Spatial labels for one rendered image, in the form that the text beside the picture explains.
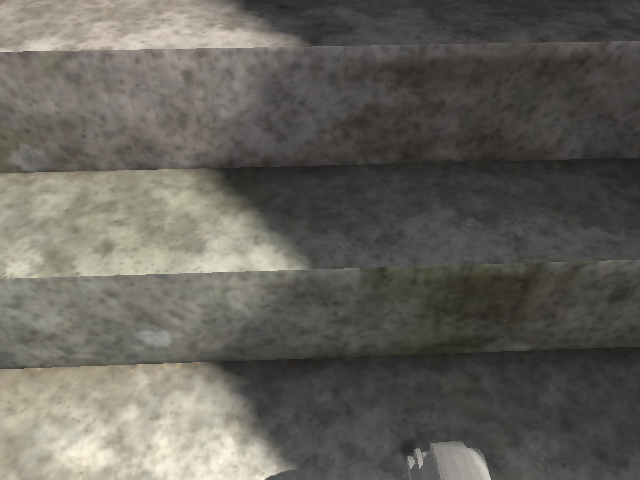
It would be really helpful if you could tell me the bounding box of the right robot thigh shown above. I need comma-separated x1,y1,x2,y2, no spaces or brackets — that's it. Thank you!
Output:
407,441,491,480

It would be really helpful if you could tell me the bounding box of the right robot shin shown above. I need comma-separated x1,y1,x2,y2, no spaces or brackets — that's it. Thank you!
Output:
471,447,489,472

